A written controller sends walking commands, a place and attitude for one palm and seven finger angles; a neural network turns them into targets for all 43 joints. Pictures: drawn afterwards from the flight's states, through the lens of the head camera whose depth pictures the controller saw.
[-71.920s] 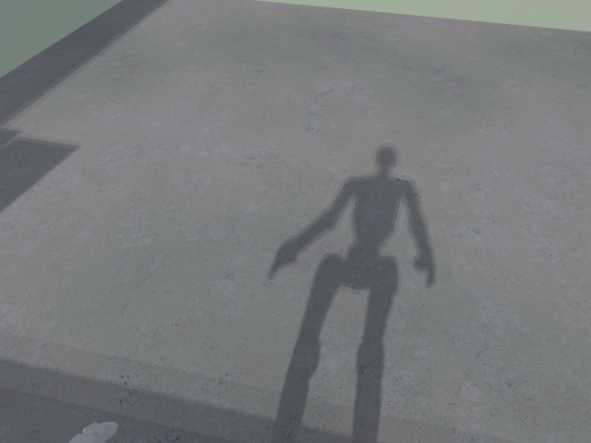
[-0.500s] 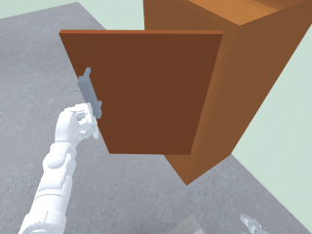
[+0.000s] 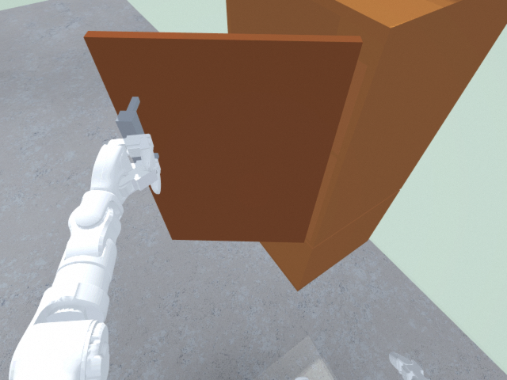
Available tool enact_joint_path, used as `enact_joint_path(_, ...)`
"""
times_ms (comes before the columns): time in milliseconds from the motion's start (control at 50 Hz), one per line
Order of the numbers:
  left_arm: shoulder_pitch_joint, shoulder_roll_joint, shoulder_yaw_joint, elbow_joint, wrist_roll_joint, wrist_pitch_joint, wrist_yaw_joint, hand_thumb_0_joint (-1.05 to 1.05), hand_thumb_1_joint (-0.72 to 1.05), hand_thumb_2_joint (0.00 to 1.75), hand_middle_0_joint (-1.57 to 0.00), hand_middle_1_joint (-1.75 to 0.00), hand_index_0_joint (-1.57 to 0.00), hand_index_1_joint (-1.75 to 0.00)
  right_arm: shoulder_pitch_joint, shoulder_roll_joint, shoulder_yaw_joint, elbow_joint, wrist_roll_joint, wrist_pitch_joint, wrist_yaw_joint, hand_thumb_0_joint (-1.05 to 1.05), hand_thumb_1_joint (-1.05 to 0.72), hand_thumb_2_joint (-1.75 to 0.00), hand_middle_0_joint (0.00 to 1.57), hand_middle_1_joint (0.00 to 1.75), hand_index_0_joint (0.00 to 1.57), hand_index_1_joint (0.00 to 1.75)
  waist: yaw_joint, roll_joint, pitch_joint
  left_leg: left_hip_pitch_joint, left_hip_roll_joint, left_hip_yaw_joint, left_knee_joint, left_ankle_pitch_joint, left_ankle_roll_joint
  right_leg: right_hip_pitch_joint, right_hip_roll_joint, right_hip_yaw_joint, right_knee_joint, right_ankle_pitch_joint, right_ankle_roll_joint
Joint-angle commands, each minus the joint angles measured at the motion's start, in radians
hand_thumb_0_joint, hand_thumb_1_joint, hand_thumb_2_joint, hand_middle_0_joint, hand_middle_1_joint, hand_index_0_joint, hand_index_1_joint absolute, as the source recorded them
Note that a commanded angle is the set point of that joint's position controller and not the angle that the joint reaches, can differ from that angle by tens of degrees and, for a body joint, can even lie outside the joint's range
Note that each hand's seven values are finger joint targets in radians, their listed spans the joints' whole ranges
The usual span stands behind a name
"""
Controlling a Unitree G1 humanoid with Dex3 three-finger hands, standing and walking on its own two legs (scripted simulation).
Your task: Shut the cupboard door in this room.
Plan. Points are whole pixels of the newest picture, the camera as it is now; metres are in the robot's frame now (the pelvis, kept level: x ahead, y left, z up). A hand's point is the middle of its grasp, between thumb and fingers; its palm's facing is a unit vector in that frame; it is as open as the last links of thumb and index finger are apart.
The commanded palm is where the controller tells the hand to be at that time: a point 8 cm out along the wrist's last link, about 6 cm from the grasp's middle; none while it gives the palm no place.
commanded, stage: push the door shut along its arc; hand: left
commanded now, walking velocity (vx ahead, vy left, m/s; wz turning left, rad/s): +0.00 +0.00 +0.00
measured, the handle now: (143, 141) +0.49 +0.20 +0.09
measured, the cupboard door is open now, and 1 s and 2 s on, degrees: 54 40 22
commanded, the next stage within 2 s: pull the fist back off the door in 1.52 s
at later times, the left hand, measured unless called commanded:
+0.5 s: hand (178, 145) +0.48 +0.13 +0.10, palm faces -0.24 -0.97 -0.01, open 3.1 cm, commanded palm +0.47 +0.18 +0.09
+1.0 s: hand (194, 124) +0.52 +0.11 +0.10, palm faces -0.34 -0.94 +0.01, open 3.1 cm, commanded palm +0.53 +0.16 +0.09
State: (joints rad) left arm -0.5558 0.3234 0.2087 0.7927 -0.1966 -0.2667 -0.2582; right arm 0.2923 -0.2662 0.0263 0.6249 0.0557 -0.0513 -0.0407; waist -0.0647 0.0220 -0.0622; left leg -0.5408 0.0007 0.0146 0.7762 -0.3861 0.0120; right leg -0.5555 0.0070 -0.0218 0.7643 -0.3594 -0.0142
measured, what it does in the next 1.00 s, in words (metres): stands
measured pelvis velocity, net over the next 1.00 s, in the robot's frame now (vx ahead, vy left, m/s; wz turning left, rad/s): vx -0.01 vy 0.01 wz -0.03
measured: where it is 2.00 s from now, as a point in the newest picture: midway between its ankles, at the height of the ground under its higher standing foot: outside the picture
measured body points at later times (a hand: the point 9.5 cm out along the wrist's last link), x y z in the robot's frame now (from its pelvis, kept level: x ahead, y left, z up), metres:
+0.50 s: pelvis +0.00 +0.01 -0.01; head +0.08 +0.01 +0.43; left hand +0.48 +0.18 +0.10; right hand +0.02 -0.26 -0.13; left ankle +0.00 +0.11 -0.71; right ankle +0.01 -0.11 -0.71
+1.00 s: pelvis -0.01 +0.01 -0.02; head +0.11 +0.01 +0.41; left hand +0.54 +0.16 +0.10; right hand -0.03 -0.27 -0.13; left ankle +0.00 +0.11 -0.71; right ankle +0.01 -0.11 -0.71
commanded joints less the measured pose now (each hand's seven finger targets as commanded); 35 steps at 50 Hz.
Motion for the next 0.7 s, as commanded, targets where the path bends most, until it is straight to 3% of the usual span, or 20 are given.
enact_joint_path(0, -0.481, 0.183, 0.031, -0.139, -0.014, -0.069, -0.028, 0.00, 0.90, 0.90, -1.30, -1.50, -1.30, -1.50, 0.040, -0.144, -0.059, -0.101, -0.002, -0.024, -0.006, 0.00, -0.90, -0.90, 0.20, 0.30, 0.20, 0.30, -0.043, -0.020, -0.314, 0.122, -0.006, -0.017, -0.076, 0.245, 0.011, 0.124, -0.003, 0.018, -0.082, 0.295, -0.004)
enact_joint_path(20, -0.511, 0.162, 0.013, -0.130, -0.013, -0.073, -0.033, 0.00, 0.90, 0.90, -1.30, -1.50, -1.30, -1.50, 0.048, -0.143, -0.060, -0.096, -0.003, -0.025, -0.004, 0.00, -0.90, -0.90, 0.20, 0.30, 0.20, 0.30, -0.048, 0.000, -0.320, 0.136, -0.007, -0.019, -0.073, 0.255, 0.011, 0.110, -0.001, 0.014, -0.079, 0.298, -0.006)
enact_joint_path(80, -0.559, 0.195, 0.030, -0.071, -0.006, -0.081, -0.045, 0.00, 0.90, 0.90, -1.30, -1.50, -1.30, -1.50, 0.075, -0.153, -0.064, -0.082, -0.006, -0.016, -0.005, 0.00, -0.90, -0.90, 0.20, 0.30, 0.20, 0.30, -0.063, -0.033, -0.330, 0.127, -0.003, -0.024, -0.065, 0.246, 0.015, 0.089, 0.002, 0.013, -0.074, 0.281, -0.004)
enact_joint_path(140, -0.636, 0.167, -0.005, -0.022, 0.003, -0.089, -0.064, 0.00, 0.90, 0.90, -1.30, -1.50, -1.30, -1.50, 0.091, -0.154, -0.064, -0.069, -0.009, -0.014, -0.004, 0.00, -0.90, -0.90, 0.20, 0.30, 0.20, 0.30, -0.077, 0.020, -0.344, 0.144, -0.004, -0.032, -0.053, 0.249, 0.013, 0.039, 0.005, 0.009, -0.061, 0.261, -0.009)
enact_joint_path(200, -0.712, 0.213, 0.023, 0.018, 0.011, -0.097, -0.070, 0.00, 0.90, 0.90, -1.30, -1.50, -1.30, -1.50, 0.116, -0.163, -0.065, -0.055, -0.013, -0.009, -0.006, 0.00, -0.90, -0.90, 0.20, 0.30, 0.20, 0.30, -0.093, 0.004, -0.368, 0.145, 0.002, -0.042, -0.043, 0.248, 0.014, 0.014, 0.009, 0.006, -0.052, 0.246, -0.008)
enact_joint_path(240, -0.763, 0.221, 0.025, 0.042, 0.015, -0.104, -0.074, 0.00, 0.90, 0.90, -1.30, -1.50, -1.30, -1.50, 0.123, -0.165, -0.065, -0.047, -0.017, -0.010, -0.004, 0.00, -0.90, -0.90, 0.20, 0.30, 0.20, 0.30, -0.101, 0.036, -0.357, 0.141, 0.003, -0.050, -0.042, 0.227, 0.011, -0.019, 0.009, 0.003, -0.049, 0.211, -0.011)
enact_joint_path(300, -0.763, 0.221, 0.030, 0.062, 0.019, -0.111, -0.087, 0.00, 0.90, 0.90, -1.30, -1.50, -1.30, -1.50, 0.141, -0.168, -0.067, -0.047, -0.023, -0.009, 0.000, 0.00, -0.90, -0.90, 0.20, 0.30, 0.20, 0.30, -0.095, 0.054, -0.426, 0.177, 0.003, -0.053, -0.026, 0.278, 0.010, -0.019, 0.014, 0.003, -0.035, 0.244, -0.014)
enact_joint_path(360, -0.763, 0.280, 0.083, 0.085, 0.019, -0.111, -0.097, 0.00, 0.90, 0.90, -1.30, -1.50, -1.30, -1.50, 0.164, -0.177, -0.067, -0.046, -0.028, 0.000, 0.000, 0.00, -0.90, -0.90, 0.20, 0.30, 0.20, 0.30, -0.088, 0.032, -0.441, 0.158, 0.006, -0.056, -0.015, 0.329, 0.012, 0.002, 0.018, -0.001, -0.017, 0.290, -0.016)
enact_joint_path(400, -0.772, 0.280, 0.083, 0.077, 0.021, -0.110, -0.105, 0.00, 0.90, 0.90, -1.30, -1.50, -1.30, -1.50, 0.169, -0.174, -0.067, -0.056, -0.030, 0.004, 0.004, 0.00, -0.90, -0.90, 0.20, 0.30, 0.20, 0.30, -0.088, 0.029, -0.456, 0.156, 0.006, -0.053, -0.013, 0.337, 0.012, 0.008, 0.019, 0.002, -0.019, 0.303, -0.012)
enact_joint_path(500, -0.810, 0.333, 0.114, 0.149, 0.038, -0.090, -0.111, 0.00, 0.90, 0.90, -1.30, -1.50, -1.30, -1.50, 0.191, -0.180, -0.063, -0.058, -0.031, 0.021, 0.004, 0.00, -0.90, -0.90, 0.20, 0.30, 0.20, 0.30, -0.108, 0.000, -0.399, 0.080, 0.005, -0.042, -0.005, 0.290, 0.020, -0.003, 0.023, 0.008, -0.020, 0.290, -0.008)
enact_joint_path(600, -0.887, 0.343, 0.099, 0.169, 0.049, -0.089, -0.137, 0.00, 0.90, 0.90, -1.30, -1.50, -1.30, -1.50, 0.208, -0.186, -0.064, -0.055, -0.032, 0.025, 0.004, 0.00, -0.90, -0.90, 0.20, 0.30, 0.20, 0.30, -0.130, 0.045, -0.425, 0.096, 0.006, -0.049, 0.017, 0.280, 0.019, -0.049, 0.028, 0.010, -0.014, 0.269, -0.009)
enact_joint_path(640, -0.935, 0.316, 0.066, 0.187, 0.048, -0.082, -0.151, 0.00, 0.90, 0.90, -1.30, -1.50, -1.30, -1.50, 0.212, -0.186, -0.061, -0.050, -0.032, 0.022, 0.004, 0.00, -0.90, -0.90, 0.20, 0.30, 0.20, 0.30, -0.152, 0.033, -0.410, 0.076, 0.005, -0.050, 0.023, 0.247, 0.023, -0.072, 0.029, 0.012, -0.018, 0.241, -0.006)
enact_joint_path(680, -0.961, 0.345, 0.088, 0.210, 0.045, -0.077, -0.162, 0.00, 0.90, 0.90, -1.30, -1.50, -1.30, -1.50, 0.224, -0.194, -0.061, -0.044, -0.034, 0.022, -0.001, 0.00, -0.90, -0.90, 0.20, 0.30, 0.20, 0.30, -0.153, 0.044, -0.432, 0.085, 0.005, -0.056, 0.034, 0.267, 0.023, -0.080, 0.033, 0.009, -0.008, 0.254, -0.009)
